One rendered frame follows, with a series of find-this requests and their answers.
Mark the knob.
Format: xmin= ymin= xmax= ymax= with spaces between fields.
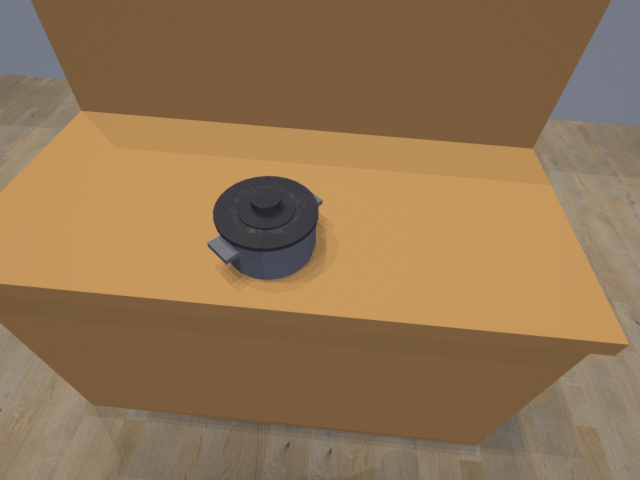
xmin=250 ymin=188 xmax=281 ymax=214

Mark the table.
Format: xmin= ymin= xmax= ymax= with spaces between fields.
xmin=0 ymin=0 xmax=629 ymax=445

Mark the pot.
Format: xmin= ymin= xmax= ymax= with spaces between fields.
xmin=207 ymin=193 xmax=322 ymax=280

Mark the lid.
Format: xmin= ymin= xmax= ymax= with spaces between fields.
xmin=213 ymin=176 xmax=319 ymax=252

